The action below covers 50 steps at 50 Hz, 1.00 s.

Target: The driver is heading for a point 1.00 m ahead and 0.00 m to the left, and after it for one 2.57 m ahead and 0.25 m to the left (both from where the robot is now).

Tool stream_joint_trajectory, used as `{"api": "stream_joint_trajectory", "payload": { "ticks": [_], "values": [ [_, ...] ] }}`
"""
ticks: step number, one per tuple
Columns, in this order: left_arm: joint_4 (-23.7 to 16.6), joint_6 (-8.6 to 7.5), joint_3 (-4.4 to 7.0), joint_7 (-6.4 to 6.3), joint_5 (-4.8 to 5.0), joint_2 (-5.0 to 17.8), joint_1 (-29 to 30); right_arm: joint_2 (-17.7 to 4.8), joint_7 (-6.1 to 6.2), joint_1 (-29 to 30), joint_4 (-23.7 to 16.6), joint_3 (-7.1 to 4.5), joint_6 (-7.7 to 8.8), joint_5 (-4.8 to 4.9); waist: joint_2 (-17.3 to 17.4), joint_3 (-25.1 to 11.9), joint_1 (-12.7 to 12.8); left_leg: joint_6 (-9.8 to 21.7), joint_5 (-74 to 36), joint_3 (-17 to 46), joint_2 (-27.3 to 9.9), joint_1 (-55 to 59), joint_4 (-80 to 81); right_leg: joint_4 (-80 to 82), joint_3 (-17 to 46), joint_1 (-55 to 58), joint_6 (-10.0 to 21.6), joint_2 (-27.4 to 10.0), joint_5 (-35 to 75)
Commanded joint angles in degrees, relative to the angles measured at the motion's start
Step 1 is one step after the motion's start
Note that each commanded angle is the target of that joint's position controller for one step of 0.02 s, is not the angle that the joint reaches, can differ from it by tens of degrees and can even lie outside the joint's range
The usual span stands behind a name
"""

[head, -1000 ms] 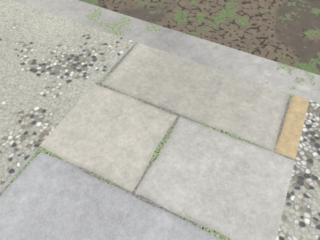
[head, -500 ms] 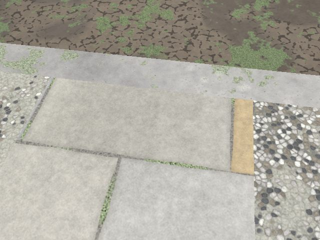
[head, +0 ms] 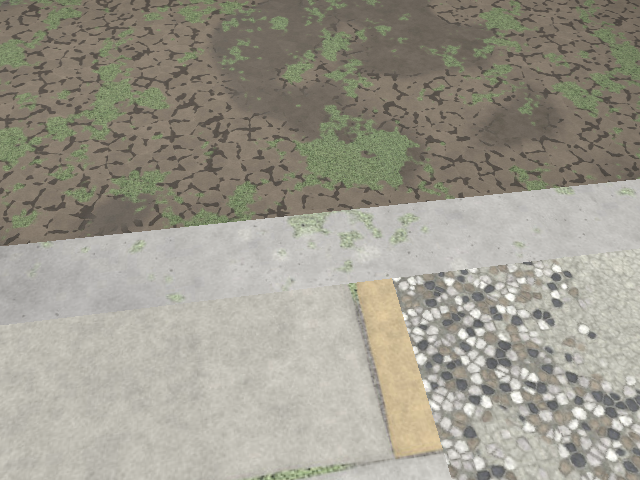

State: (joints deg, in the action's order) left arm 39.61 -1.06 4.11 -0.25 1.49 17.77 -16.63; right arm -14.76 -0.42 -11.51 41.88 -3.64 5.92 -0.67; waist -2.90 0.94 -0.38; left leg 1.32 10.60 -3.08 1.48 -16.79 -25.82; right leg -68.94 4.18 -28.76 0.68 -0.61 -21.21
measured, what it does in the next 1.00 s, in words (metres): walks ahead: right foot, then left foot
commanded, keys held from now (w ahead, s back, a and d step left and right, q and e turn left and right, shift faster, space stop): e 0.14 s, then no key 0.86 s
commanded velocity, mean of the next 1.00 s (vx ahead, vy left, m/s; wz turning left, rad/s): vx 0.10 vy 0.00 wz -0.22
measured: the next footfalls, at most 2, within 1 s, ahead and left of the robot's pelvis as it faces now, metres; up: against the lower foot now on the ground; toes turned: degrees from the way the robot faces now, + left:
right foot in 0.30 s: +0.26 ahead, -0.15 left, +0.00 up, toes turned -10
left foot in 0.62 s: +0.25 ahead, +0.10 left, +0.00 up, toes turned -10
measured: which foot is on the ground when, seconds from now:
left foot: down 0.00-0.30, up 0.32-0.60, down 0.62-1.00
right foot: up 0.00-0.28, down 0.30-1.00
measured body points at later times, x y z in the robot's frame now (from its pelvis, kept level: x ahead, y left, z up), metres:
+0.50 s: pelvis +0.16 -0.04 -0.01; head +0.20 -0.06 +0.44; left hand +0.38 +0.17 -0.09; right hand +0.24 -0.33 -0.13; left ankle +0.16 +0.12 -0.69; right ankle +0.22 -0.14 -0.74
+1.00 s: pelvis +0.21 -0.01 +0.00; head +0.22 -0.01 +0.45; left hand +0.36 +0.22 -0.13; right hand +0.25 -0.28 -0.14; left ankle +0.21 +0.11 -0.74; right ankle +0.22 -0.15 -0.74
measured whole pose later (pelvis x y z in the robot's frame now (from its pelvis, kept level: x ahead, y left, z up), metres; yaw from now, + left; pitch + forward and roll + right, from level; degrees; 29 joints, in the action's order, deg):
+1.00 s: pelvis +0.21 -0.01 +0.00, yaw -11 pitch -1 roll +0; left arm 49.6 0.6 3.2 -1.4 -0.5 13.2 -11.1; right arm -13.0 0.9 -11.1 53.3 -0.2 1.1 -0.5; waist 0.3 1.5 -0.1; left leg -0.3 18.8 -0.8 -0.9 -11.0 -30.7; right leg -29.8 1.6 -16.2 -0.7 0.1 -12.8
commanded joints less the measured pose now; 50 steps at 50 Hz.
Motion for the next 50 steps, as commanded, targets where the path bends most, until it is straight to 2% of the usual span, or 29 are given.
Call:
{"api": "stream_joint_trajectory", "payload": {
  "ticks": [1, 2, 4, 7, 10, 12, 13, 14, 15, 16, 17, 18, 19, 20, 21, 22, 24, 27, 29, 30, 31, 32, 33, 34, 35, 37, 40, 45, 50],
  "values": [
    [-5.82, 0.09, 1.35, 0.02, -0.13, 3.36, 1.28, -6.60, 0.28, 0.95, -1.99, -1.52, 0.81, -0.03, 9.17, 0.60, 0.49, 9.69, -18.56, 12.20, -16.03, 6.72, 13.44, 2.43, 1.40, -9.96, -1.57, -4.69, 1.97],
    [-6.43, 0.34, 1.20, -0.13, -0.43, 2.85, 1.98, -7.85, 0.41, 1.20, -1.45, -1.92, 0.82, -0.07, 8.70, 0.24, 0.84, 10.22, -26.26, 9.61, -16.39, 6.95, 13.08, 5.08, 0.85, -10.28, -2.29, -4.68, 2.83],
    [-6.77, 0.62, 0.83, 0.03, -0.76, 2.04, 2.90, -9.70, 0.85, 1.85, -0.67, -2.53, 0.19, 0.09, 8.31, -1.56, 0.89, 10.20, -32.75, 4.79, -16.30, 8.48, 12.31, 11.12, -0.55, -9.50, -2.96, -4.84, 8.19],
    [-7.31, 0.47, 0.51, 1.22, -0.77, 1.31, 6.59, -10.42, 1.70, 2.58, 0.14, -2.56, -1.32, 0.69, 8.33, -2.74, -0.55, 8.37, -32.06, -1.87, -14.41, 8.78, 11.39, 22.42, -3.55, -4.08, -2.37, -3.72, 19.07],
    [-9.03, 0.23, 0.65, 2.47, -0.88, 1.41, 10.68, -11.48, 1.63, 0.11, 1.78, -2.65, -2.18, 1.72, 8.06, -3.10, -1.98, 7.68, -30.75, -2.39, -15.21, 11.50, 8.69, 30.41, -4.39, -0.53, -0.73, -2.05, 19.42],
    [-9.73, 0.11, 1.32, 2.91, -1.14, 2.80, 10.54, -12.64, 1.48, 0.24, 2.18, -2.96, -2.63, 2.66, 8.48, -3.53, -1.03, 7.08, -32.75, -1.58, -16.48, 13.77, 4.60, 34.40, -4.98, 1.64, 1.11, -0.70, 15.37],
    [-9.25, -0.01, 1.83, 2.90, -1.37, 3.61, 8.29, -12.90, 1.53, 0.91, 2.21, -3.02, -2.77, 3.14, 8.21, -4.45, 0.63, 6.14, -34.99, -1.93, -15.96, 14.12, 0.65, 38.28, -5.82, 5.26, 2.34, 0.62, 16.01],
    [-7.85, -0.21, 2.78, 2.53, -1.58, 5.28, 3.81, -12.00, 1.50, 0.53, 2.56, -2.72, -2.84, 3.15, 6.57, -6.67, 2.90, 4.48, -34.54, -3.32, -13.88, 12.90, -6.39, 43.16, -6.56, 12.77, 3.90, 2.50, 21.09],
    [-7.36, -0.15, 3.98, 1.54, -1.94, 9.53, 0.13, -10.06, 1.35, -2.26, 2.65, -1.96, -2.55, 1.74, 1.14, -10.22, 3.85, 1.14, -24.30, -5.67, -10.17, 6.68, -17.03, 43.30, -1.46, 23.33, 6.30, -1.79, 42.32],
    [-8.56, 0.04, 3.88, 0.26, -3.27, 13.50, -0.86, -5.02, 0.54, -5.82, 0.88, 0.13, -2.06, -1.45, -13.06, -16.54, 1.39, -3.15, 23.70, -5.54, -3.29, -13.27, -37.95, 36.85, 18.30, 41.97, 16.68, -18.61, 73.76],
    [-9.32, -0.26, 1.91, 0.58, -3.17, 9.08, -0.14, -6.60, -0.26, -8.13, 2.30, 0.80, -2.15, -0.08, -10.14, -28.28, 2.28, -4.13, 32.30, 6.37, -2.89, -14.36, -46.07, 39.86, 27.65, 43.03, 24.00, -25.04, 66.07],
    [-9.05, -0.32, 1.11, 1.18, -2.69, 5.84, 1.58, -10.42, -0.47, -3.33, 2.19, -0.39, -2.99, 1.92, -4.25, -22.99, 3.78, -4.45, 28.66, 7.63, -4.93, -16.08, -46.97, 41.87, 21.46, 38.21, 21.38, -20.32, 58.13],
    [-8.03, -0.44, 0.60, 1.35, -1.86, 4.49, 4.26, -9.48, -0.17, -0.60, 1.52, -0.13, -3.68, 2.08, -2.40, -17.24, 2.69, -4.42, 26.09, 6.98, -6.35, -18.29, -43.71, 42.79, 16.74, 33.70, 17.93, -17.04, 50.67],
    [-7.59, -0.31, 0.27, 1.31, -1.58, 3.89, 6.47, -8.90, 0.52, 0.73, 1.97, -0.09, -4.55, 1.43, -0.10, -13.21, 1.76, -4.76, 24.01, 6.86, -7.34, -17.41, -39.69, 44.42, 14.63, 27.66, 15.66, -15.18, 44.42],
    [-7.35, 0.01, 0.47, 1.17, -1.70, 4.83, 8.91, -9.11, 1.06, 0.38, 2.08, -0.24, -5.52, 1.10, -1.01, -10.56, -0.07, -5.21, 21.67, 6.34, -7.44, -12.96, -35.48, 46.37, 12.14, 20.27, 14.40, -13.52, 40.29],
    [-7.24, 0.30, 0.81, 1.05, -2.32, 5.85, 10.46, -8.50, 1.35, -1.00, 2.72, -0.12, -6.28, 1.04, -2.35, -9.31, -1.32, -5.61, 19.58, 4.95, -6.37, -8.59, -32.25, 48.04, 10.06, 15.04, 13.84, -12.00, 37.65],
    [-6.77, 0.36, 0.85, 0.64, -2.90, 5.31, 11.90, -6.63, 1.87, -3.15, 4.00, 0.42, -6.86, 0.80, -3.83, -9.87, -1.92, -5.91, 16.62, 4.01, -5.45, -3.33, -25.58, 49.18, 7.89, 11.81, 13.76, -10.84, 33.67],
    [-5.30, 0.52, 0.41, 0.13, -2.80, 4.05, 11.93, -6.10, 1.92, -1.75, 4.41, 0.65, -7.12, 0.60, -4.56, -10.27, -0.86, -4.95, 9.39, 3.79, -5.09, 1.16, -17.52, 50.39, 7.89, 10.46, 12.79, -10.71, 21.13],
    [-4.30, 0.83, -0.06, 0.08, -2.42, 3.11, 12.83, -5.29, 1.50, -1.91, 4.99, 0.79, -7.08, 0.12, -4.20, -8.68, -1.85, -3.56, 2.65, 2.46, -4.07, 6.22, -9.27, 50.34, 7.12, 7.31, 10.36, -9.05, 7.39],
    [-3.38, 0.86, -0.53, 0.16, -2.33, 1.77, 11.89, -4.94, 1.21, -2.07, 5.27, 0.92, -7.03, -0.63, -3.48, -7.55, -2.15, -2.53, -0.06, 2.09, -3.73, 9.06, -4.85, 50.35, 6.34, 5.35, 7.81, -7.31, -0.76],
    [-2.05, 0.76, -1.01, 0.29, -2.69, 0.34, 9.74, -6.03, 1.07, -1.55, 4.78, 0.92, -6.89, -1.53, -1.33, -5.48, -1.55, -1.00, -1.96, 5.39, -6.39, 10.14, -1.47, 49.25, 5.32, 3.26, 4.49, -5.08, -6.80],
    [-1.49, 0.68, -0.84, 0.45, -3.12, 0.77, 7.52, -9.60, 1.32, 0.09, 3.65, 0.40, -6.78, -1.49, 4.33, -2.60, 1.00, 1.20, 0.80, 9.60, -10.86, 6.61, 1.29, 45.79, 2.57, 3.00, 1.77, -1.57, -8.39],
    [-1.50, 0.76, -0.84, 0.22, -2.85, -0.23, 7.15, -9.17, 1.23, 2.59, 4.48, 0.33, -6.62, -1.08, 11.87, -1.24, 2.67, 2.92, 17.02, 10.84, -10.99, -4.28, 5.14, 43.86, -1.62, 10.80, -0.07, 0.90, -0.89],
    [-1.20, 0.87, -0.60, -0.12, -2.90, 0.95, 9.31, -6.57, 1.08, 4.86, 3.67, 1.11, -6.06, -1.35, 11.85, 0.66, 2.02, 1.79, 22.80, 10.56, -9.39, -9.05, 7.81, 41.74, -1.65, 15.61, -0.51, 0.79, 4.17],
    [-1.01, 1.01, -0.31, -0.43, -2.77, 1.11, 9.68, -5.62, 1.14, 5.29, 4.08, 1.48, -5.48, -1.51, 11.91, 0.79, 2.18, 0.49, 22.24, 9.94, -8.95, -10.23, 8.26, 41.10, -1.62, 17.76, -0.10, 0.44, 6.80],
    [0.33, 1.41, -0.01, -0.86, -2.94, 1.76, 8.31, -5.71, 1.21, 4.14, 4.78, 1.63, -4.44, -0.76, 9.44, 1.26, 1.70, -0.82, 16.82, 8.12, -7.48, -7.97, 6.46, 42.11, -0.18, 17.40, 0.88, -0.50, 8.10],
    [2.02, 0.90, -0.05, -0.77, -2.55, 0.79, 7.98, -6.04, 1.64, 0.76, 6.40, 1.63, -3.98, -0.10, 5.49, -0.15, 0.36, -0.66, 9.81, 6.83, -6.57, -2.93, 3.47, 42.72, 0.13, 16.12, 1.14, -0.85, 11.05],
    [4.93, 0.70, 0.15, -0.96, -2.12, 0.61, 7.15, -5.34, 1.71, -0.35, 8.00, 1.86, -4.12, 0.05, 3.06, -2.33, -0.23, -0.25, 2.38, 5.80, -5.75, 0.22, 1.85, 41.76, -0.03, 18.20, 0.63, -1.17, 18.85],
    [8.00, 1.09, 0.30, -1.51, -1.83, 1.05, 6.45, -4.95, 1.46, -0.40, 9.77, 1.96, -4.38, 0.25, 2.50, -2.60, -0.15, -0.23, -2.05, 4.94, -4.99, 1.65, 1.64, 41.42, 0.00, 19.88, 0.57, -1.53, 22.65]
  ]
}}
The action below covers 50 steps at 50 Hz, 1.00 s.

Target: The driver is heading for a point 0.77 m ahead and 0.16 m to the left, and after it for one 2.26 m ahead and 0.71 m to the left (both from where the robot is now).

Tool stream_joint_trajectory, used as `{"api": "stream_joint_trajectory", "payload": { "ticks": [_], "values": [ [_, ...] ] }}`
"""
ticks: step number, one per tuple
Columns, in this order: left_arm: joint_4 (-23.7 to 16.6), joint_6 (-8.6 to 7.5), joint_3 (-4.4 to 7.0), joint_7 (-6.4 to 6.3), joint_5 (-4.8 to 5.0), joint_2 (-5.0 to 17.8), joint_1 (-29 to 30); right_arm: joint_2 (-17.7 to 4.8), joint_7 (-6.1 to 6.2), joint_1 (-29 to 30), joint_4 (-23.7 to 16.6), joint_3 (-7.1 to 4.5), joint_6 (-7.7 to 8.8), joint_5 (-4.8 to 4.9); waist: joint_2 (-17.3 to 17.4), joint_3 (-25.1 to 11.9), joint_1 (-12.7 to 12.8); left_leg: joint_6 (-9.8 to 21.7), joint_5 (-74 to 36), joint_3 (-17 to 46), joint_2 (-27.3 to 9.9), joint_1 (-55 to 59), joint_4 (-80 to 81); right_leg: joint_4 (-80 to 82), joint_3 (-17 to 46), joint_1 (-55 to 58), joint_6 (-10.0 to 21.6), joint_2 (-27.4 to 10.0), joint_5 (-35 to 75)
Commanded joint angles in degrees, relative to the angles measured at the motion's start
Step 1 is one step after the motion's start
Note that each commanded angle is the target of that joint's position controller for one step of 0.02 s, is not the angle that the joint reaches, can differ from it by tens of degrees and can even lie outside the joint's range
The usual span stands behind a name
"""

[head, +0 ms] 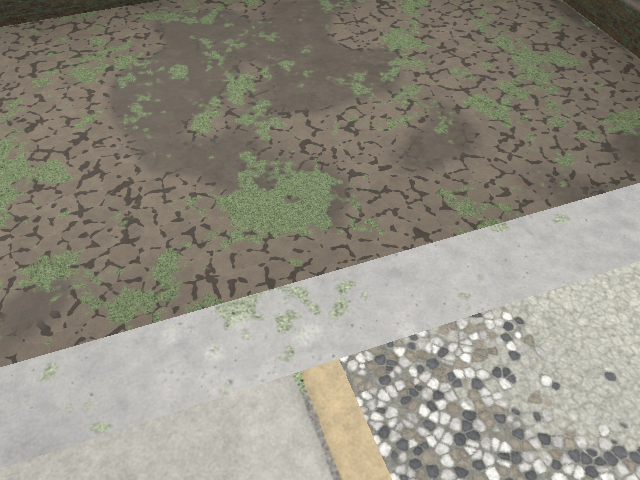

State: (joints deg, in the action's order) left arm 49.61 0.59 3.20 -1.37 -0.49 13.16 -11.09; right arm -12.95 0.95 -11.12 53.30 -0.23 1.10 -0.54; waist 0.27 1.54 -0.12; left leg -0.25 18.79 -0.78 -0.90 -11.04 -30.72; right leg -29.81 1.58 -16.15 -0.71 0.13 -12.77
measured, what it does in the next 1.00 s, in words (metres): walks ahead: left foot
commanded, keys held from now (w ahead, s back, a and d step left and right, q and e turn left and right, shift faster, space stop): no key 0.26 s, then w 0.74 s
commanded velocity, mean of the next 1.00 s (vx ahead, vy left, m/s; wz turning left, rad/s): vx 0.26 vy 0.00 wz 0.00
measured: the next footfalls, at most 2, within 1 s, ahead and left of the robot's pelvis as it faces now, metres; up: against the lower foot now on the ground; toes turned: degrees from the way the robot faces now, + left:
left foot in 1.00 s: +0.48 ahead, +0.11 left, +0.00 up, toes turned +3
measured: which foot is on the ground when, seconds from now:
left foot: down 0.00-0.52, up 0.54-0.98, down 1.00-1.00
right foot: down 0.00-1.00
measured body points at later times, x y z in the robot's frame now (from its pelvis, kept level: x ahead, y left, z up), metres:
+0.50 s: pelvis +0.05 -0.02 +0.00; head +0.05 -0.03 +0.45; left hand +0.13 +0.25 -0.13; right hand +0.05 -0.29 -0.15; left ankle -0.03 +0.12 -0.73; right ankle +0.06 -0.12 -0.73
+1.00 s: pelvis +0.29 +0.00 -0.02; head +0.32 +0.00 +0.43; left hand +0.17 +0.25 -0.16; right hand +0.53 -0.21 -0.11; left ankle +0.44 +0.10 -0.74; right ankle +0.06 -0.12 -0.73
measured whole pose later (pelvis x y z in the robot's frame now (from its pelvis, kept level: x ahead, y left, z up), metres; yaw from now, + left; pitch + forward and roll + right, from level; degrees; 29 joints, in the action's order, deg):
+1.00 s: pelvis +0.29 +0.00 -0.02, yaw +0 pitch +1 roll +0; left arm 63.3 -2.8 2.4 -1.1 0.6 12.5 -28.1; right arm -12.5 -3.0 4.2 48.1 -2.1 5.7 1.6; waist 0.7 2.1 4.2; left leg 5.3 1.3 -3.2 -0.3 -30.3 -30.4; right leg -17.2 -2.2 10.8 -0.4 -1.1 -27.4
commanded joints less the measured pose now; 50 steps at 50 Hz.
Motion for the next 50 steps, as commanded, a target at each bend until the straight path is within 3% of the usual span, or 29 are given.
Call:
{"api": "stream_joint_trajectory", "payload": {
  "ticks": [1, 13, 14, 15, 16, 18, 19, 20, 22, 24, 25, 26, 27, 28, 29, 30, 31, 33, 36, 39, 42, 45, 47, 48, 49, 50],
  "values": [
    [-1.40, -0.47, 1.22, -0.49, 0.18, 5.77, 0.89, -6.72, 0.07, -0.79, -1.29, -1.44, 0.40, 0.14, -0.61, -3.13, -0.39, 1.34, -10.82, 2.53, -2.49, -3.89, 6.62, 2.30, 2.57, 7.49, 1.93, -2.30, 14.58],
    [5.41, 0.24, 1.03, -1.22, 0.40, 6.16, 2.25, -6.60, 0.25, -1.47, 2.71, -1.38, 0.04, 0.21, 0.16, -1.61, -0.22, 1.28, -12.34, 1.83, -1.68, -2.48, 8.34, 3.59, 1.85, 8.56, 1.51, -2.19, 13.95],
    [6.42, 0.32, 0.88, -1.22, 0.44, 5.60, 1.44, -6.42, 0.33, -2.74, 3.56, -1.38, -0.06, 0.28, 0.56, -2.74, -0.27, 1.59, -6.35, 1.58, -1.32, -1.92, 9.15, 3.33, 0.69, 8.88, 1.50, -1.22, 8.29],
    [7.03, 0.40, 0.95, -1.20, 0.71, 5.62, 1.34, -7.32, 0.48, -3.29, 3.98, -1.73, -0.28, 0.64, 1.80, -1.63, -0.40, 2.74, 3.02, 2.47, -1.44, -2.60, 10.24, 1.53, -1.26, 7.18, 1.60, 0.58, -1.20],
    [7.18, 0.28, 1.06, -1.12, 0.94, 5.69, 1.80, -8.81, 0.65, -3.35, 3.88, -2.25, -0.46, 0.99, 4.08, 0.57, -0.68, 4.69, 13.79, 5.35, -2.99, -3.52, 12.16, -1.23, -3.17, 3.32, 1.68, 2.28, -10.64],
    [5.69, -1.19, 0.95, -0.59, 1.21, 5.32, 5.51, -12.07, 1.00, -5.60, 3.84, -3.37, -0.06, 1.62, 9.24, 6.02, -2.29, 10.12, 28.69, 18.08, -12.28, -2.53, 19.54, -9.60, -5.29, -7.54, 2.05, 2.43, -13.57],
    [4.87, -2.24, 0.72, -0.13, 1.51, 4.63, 7.23, -13.25, 1.17, -6.18, 4.07, -3.95, 0.54, 1.93, 10.33, 8.66, -2.67, 12.79, 28.98, 23.99, -16.91, -3.11, 21.99, -13.41, -3.63, -10.60, 2.79, 0.05, -11.69],
    [4.71, -3.16, 0.74, 0.37, 1.87, 4.50, 7.66, -12.81, 1.21, -6.16, 4.00, -4.02, 1.27, 1.75, 9.82, 9.88, -2.42, 13.94, 25.51, 25.90, -18.82, -1.81, 22.48, -15.52, -2.23, -13.54, 3.54, -1.77, -12.55],
    [5.10, -4.56, 0.78, 1.29, 2.42, 4.49, 6.69, -11.57, 0.86, -4.86, 3.40, -4.06, 2.17, 1.97, 8.50, 9.21, -1.12, 12.68, 17.34, 22.30, -17.93, 1.22, 20.47, -11.10, -1.80, -13.46, 4.95, -3.45, -14.67],
    [8.69, -5.22, 1.31, 1.71, 2.42, 4.44, -0.53, -11.36, 0.36, -1.14, 2.35, -4.15, 2.04, 2.75, 6.69, 5.89, 2.99, 9.29, 10.01, 13.14, -12.16, -5.74, 15.94, 1.53, -5.97, 4.15, 4.97, -0.24, -4.14],
    [11.34, -5.04, 2.09, 1.66, 2.01, 5.49, -6.22, -10.66, 0.17, -0.78, 1.95, -3.95, 2.08, 2.48, 5.12, 3.04, 4.90, 7.87, 4.09, 9.36, -8.94, -9.89, 10.83, 2.21, -6.17, 13.71, 4.29, 1.62, -0.47],
    [12.85, -5.06, 3.13, 1.41, 1.76, 8.45, -13.17, -7.85, -0.09, 0.74, 1.04, -3.07, 2.40, 1.94, -3.14, 0.21, 7.65, 4.68, -3.19, 2.67, -3.99, -15.58, -4.65, 7.59, 5.08, 21.48, 6.59, -5.35, -4.63],
    [13.82, -5.28, 4.50, 1.64, 2.01, 15.50, -20.00, -4.40, 0.09, 0.52, -1.62, -2.23, 3.26, 1.56, -19.27, -4.00, 8.49, 0.88, 6.97, -2.63, 3.47, -27.44, -23.68, 17.45, 30.90, 29.80, 15.37, -18.72, -11.96],
    [13.48, -6.28, 2.72, 2.07, 0.99, 11.21, -17.83, -6.90, 0.13, 2.27, -2.33, -2.92, 3.98, 2.73, -13.21, -2.72, 7.18, 1.58, 13.94, 4.64, 2.08, -32.83, -35.40, 20.33, 39.39, 27.30, 18.54, -22.47, -17.58],
    [11.96, -7.04, 1.69, 2.10, 1.01, 8.39, -12.80, -7.70, -0.36, 2.15, -2.43, -3.17, 4.68, 3.96, -8.80, 1.65, 4.75, 3.34, 9.30, 6.63, -1.16, -36.96, -39.55, 20.05, 33.69, 25.05, 17.01, -21.42, -18.09],
    [10.71, -7.43, 1.04, 2.30, 0.93, 6.91, -9.56, -7.71, -0.69, 1.58, -1.76, -3.25, 5.12, 3.89, -6.36, 2.67, 3.39, 4.46, 3.57, 5.90, -3.48, -37.24, -39.36, 20.39, 27.18, 23.21, 14.68, -18.69, -15.36],
    [10.06, -7.48, 0.58, 2.51, 1.02, 6.40, -7.77, -8.05, -0.79, 1.84, -1.51, -3.64, 5.39, 3.12, -4.67, 3.79, 2.50, 4.72, -1.19, 5.33, -5.07, -36.92, -36.44, 20.93, 21.93, 21.54, 12.91, -16.99, -8.98],
    [10.43, -6.90, -0.32, 2.41, 0.68, 4.43, -9.30, -7.30, -1.49, 1.84, -1.30, -4.07, 4.96, 2.08, -5.03, 3.02, 1.87, 3.86, -6.61, 3.71, -6.40, -32.85, -31.49, 21.69, 13.61, 19.31, 10.93, -13.61, 2.30],
    [10.97, -6.26, -0.32, 1.33, 0.44, 6.49, -12.23, -4.91, -1.90, 6.06, -3.05, -3.61, 4.02, 1.62, -3.92, 3.54, 2.41, 1.16, -10.77, 1.21, -6.03, -33.51, -24.24, 22.78, 8.25, 18.00, 11.87, -12.69, 13.43],
    [10.67, -5.86, -0.30, 0.54, 0.35, 7.55, -13.34, -3.07, -2.15, 13.15, -5.50, -2.73, 3.90, 1.74, -4.01, 5.06, 3.68, 0.33, -17.69, -0.39, -4.39, -30.61, -12.22, 24.30, 4.25, 14.25, 11.20, -11.48, 14.77],
    [11.33, -5.72, -0.17, 0.34, 0.90, 7.48, -16.36, -3.11, -2.69, 18.01, -7.05, -2.35, 3.92, 2.10, -4.72, 6.59, 4.82, 0.84, -22.23, -1.86, -2.63, -26.80, -5.14, 25.39, 2.02, 13.59, 11.07, -11.78, 14.66],
    [12.02, -5.14, 0.27, 0.14, 1.66, 7.89, -17.29, -3.67, -3.54, 20.47, -8.43, -2.30, 4.41, 2.32, -4.58, 7.65, 3.85, 2.93, -21.05, -0.79, -2.44, -27.02, -0.99, 23.12, 1.13, 19.04, 10.29, -14.26, 19.03],
    [11.75, -4.47, 0.64, 0.06, 1.37, 8.37, -16.17, -5.33, -4.12, 17.76, -8.21, -3.11, 4.90, 2.51, -5.85, 4.66, 1.15, 4.65, -18.63, -1.55, -0.76, -21.74, 0.12, 17.95, 0.48, 22.36, 9.25, -15.28, 31.98],
    [11.41, -4.03, 0.98, 0.02, 1.19, 9.26, -15.43, -7.02, -4.13, 13.66, -7.21, -3.99, 4.98, 2.45, -7.23, 1.08, -1.22, 5.66, -16.69, -2.83, 1.10, -15.87, -0.82, 12.82, -0.08, 23.45, 8.67, -15.23, 42.57],
    [11.01, -3.48, 0.98, 0.04, 0.95, 9.19, -14.44, -9.09, -3.84, 4.94, -4.70, -5.35, 5.01, 2.30, -7.67, -4.27, -5.55, 7.19, -16.09, -4.39, 3.18, -5.02, -1.35, 2.91, -1.79, 21.76, 7.50, -13.57, 49.56],
    [10.30, -3.15, 0.69, -0.06, 0.78, 8.75, -14.25, -11.64, -3.38, -4.28, -2.14, -6.60, 4.90, 1.91, -6.05, -9.28, -9.38, 9.07, -17.84, -1.14, 0.33, 9.32, -2.22, -10.53, -3.01, 12.65, 5.58, -10.84, 43.21]
  ]
}}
